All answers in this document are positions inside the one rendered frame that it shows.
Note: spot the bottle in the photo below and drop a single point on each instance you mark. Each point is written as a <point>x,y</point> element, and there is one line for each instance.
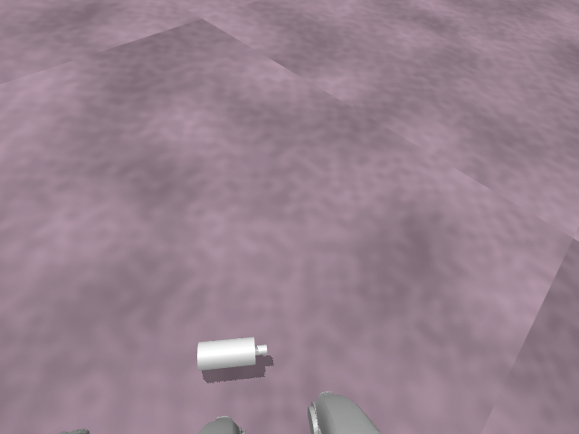
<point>228,353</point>

